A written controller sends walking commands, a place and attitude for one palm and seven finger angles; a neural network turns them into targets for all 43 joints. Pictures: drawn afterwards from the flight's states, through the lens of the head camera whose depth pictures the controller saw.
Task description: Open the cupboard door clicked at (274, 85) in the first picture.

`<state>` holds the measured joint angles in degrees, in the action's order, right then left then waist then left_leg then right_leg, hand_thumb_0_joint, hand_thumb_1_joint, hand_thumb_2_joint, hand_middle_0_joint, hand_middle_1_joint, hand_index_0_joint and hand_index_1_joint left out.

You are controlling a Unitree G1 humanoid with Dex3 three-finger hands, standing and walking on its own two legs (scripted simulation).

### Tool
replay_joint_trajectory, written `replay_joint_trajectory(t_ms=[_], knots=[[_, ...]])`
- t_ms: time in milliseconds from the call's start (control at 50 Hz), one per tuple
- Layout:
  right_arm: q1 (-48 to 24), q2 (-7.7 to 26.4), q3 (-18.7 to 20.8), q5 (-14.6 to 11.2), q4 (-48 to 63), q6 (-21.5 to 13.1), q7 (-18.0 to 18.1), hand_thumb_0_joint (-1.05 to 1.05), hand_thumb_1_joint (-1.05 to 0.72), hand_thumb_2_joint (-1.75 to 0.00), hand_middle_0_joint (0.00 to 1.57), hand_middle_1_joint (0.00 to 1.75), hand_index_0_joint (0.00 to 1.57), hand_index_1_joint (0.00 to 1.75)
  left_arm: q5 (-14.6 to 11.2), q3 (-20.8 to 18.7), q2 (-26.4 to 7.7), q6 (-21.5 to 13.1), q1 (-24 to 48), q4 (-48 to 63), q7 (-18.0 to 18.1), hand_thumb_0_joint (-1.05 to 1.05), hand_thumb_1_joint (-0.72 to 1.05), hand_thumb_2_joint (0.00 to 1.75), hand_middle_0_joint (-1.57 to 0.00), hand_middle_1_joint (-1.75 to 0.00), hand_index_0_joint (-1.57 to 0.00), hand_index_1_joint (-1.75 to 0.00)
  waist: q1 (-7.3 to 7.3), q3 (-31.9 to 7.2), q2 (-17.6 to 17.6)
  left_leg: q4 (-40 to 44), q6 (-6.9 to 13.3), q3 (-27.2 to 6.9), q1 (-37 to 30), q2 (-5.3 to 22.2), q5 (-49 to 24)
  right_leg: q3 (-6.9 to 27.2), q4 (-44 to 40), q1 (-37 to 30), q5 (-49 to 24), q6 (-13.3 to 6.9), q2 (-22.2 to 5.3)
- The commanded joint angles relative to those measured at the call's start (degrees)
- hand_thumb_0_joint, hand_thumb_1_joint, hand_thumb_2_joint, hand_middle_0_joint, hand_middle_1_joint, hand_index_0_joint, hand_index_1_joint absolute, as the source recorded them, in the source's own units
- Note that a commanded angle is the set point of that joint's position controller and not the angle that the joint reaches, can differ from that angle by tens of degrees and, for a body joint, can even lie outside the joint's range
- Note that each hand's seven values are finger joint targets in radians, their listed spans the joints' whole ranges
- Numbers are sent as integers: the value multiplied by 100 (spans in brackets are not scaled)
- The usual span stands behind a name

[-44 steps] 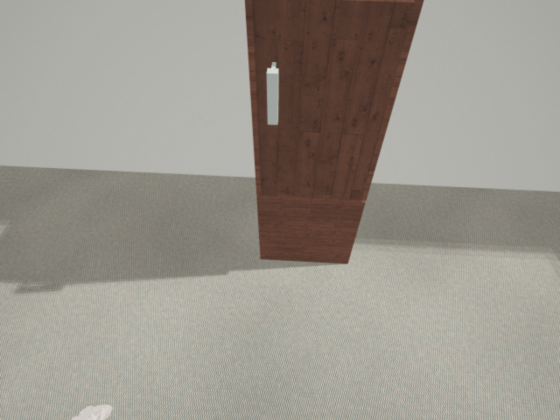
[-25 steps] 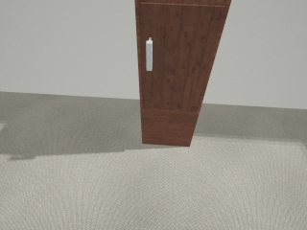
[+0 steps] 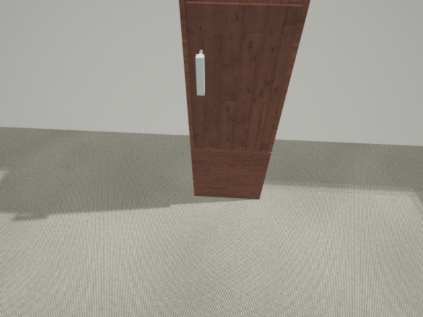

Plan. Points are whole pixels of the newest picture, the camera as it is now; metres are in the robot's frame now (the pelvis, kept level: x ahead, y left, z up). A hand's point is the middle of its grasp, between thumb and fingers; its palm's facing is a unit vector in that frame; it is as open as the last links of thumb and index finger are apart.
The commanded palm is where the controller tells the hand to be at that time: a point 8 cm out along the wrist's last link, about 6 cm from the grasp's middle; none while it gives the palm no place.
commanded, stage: look at it before walking up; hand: left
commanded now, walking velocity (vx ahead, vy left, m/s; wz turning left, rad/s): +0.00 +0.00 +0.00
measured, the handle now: (201, 72) +0.84 +0.09 +0.04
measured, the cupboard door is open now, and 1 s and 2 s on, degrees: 0 0 0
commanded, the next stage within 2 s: take the last steps up to it in 0.56 s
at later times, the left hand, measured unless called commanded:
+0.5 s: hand out of the picture +0.07 +0.24 -0.16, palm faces -0.03 -0.95 -0.32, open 7.4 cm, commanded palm none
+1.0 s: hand out of the picture +0.04 +0.18 -0.19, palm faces -0.01 -0.98 -0.21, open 7.4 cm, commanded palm none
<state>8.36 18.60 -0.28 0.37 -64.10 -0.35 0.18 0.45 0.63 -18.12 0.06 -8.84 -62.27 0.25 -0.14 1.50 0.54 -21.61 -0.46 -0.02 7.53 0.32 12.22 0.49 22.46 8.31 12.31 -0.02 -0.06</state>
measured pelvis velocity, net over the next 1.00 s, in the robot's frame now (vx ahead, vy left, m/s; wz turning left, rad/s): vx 0.06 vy -0.02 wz -0.02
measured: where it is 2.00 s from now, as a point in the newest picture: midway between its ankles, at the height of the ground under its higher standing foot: outside the picture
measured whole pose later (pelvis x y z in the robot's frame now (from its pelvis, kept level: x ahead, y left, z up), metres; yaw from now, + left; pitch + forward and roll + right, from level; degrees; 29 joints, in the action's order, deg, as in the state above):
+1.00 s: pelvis +0.06 -0.02 -0.02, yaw -1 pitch -1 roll +0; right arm 17.4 11.8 0.8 0.9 -64.4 -0.5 0.5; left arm 1.3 -0.7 -11.9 0.1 -19.4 -63.3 -1.0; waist -0.2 -0.9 0.8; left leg -31.7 -1.4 0.6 8.4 2.7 22.7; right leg 0.4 32.5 9.6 22.4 -1.8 2.0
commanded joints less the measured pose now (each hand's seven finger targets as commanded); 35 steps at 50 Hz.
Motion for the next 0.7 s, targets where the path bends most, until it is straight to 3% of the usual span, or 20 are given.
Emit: replay_joint_trajectory(t_ms=[0, 660, 680], knots=[[-218, 1069, 205, 22, 346, -146, 73, 0, -90, -90, 20, 30, 20, 30, 25, -254, -1137, -147, 197, 358, 59, 0, 90, 90, -20, -30, -20, -30, 19, -184, -164, 389, 172, -505, 61, 588, -545, 600, -434, 95, -489, -155, -647], [-301, 1122, 202, 14, 336, -160, 92, 0, -90, -90, 20, 30, 20, 30, 20, -265, -1174, -169, 186, 337, 55, 0, 90, 90, -20, -30, -20, -30, 21, -320, -73, 405, 157, -472, -169, 645, -1022, 556, -435, -92, -1130, -152, -671], [-163, 682, 96, 40, 234, -119, 81, 0, -90, -90, 20, 30, 20, 30, 2, -176, -724, -120, -36, 209, 68, 0, 90, 90, -20, -30, -20, -30, 21, -412, -87, 377, 93, -390, -241, 650, -816, 511, -447, -100, -864, -83, -655]])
